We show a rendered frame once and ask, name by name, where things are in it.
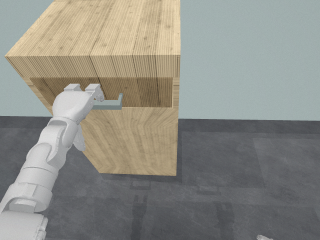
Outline drawer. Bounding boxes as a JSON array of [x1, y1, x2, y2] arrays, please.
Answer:
[[29, 77, 173, 108]]

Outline cabinet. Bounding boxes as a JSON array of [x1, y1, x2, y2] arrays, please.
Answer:
[[4, 0, 181, 176]]

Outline left robot hand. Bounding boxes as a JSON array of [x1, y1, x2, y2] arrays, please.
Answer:
[[52, 83, 105, 151]]

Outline left robot forearm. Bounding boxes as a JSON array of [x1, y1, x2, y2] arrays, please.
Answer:
[[0, 116, 79, 215]]

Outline robot left upper arm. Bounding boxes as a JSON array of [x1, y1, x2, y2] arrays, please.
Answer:
[[0, 209, 48, 240]]

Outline handle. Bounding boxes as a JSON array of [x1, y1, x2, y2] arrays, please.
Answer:
[[92, 93, 123, 110]]

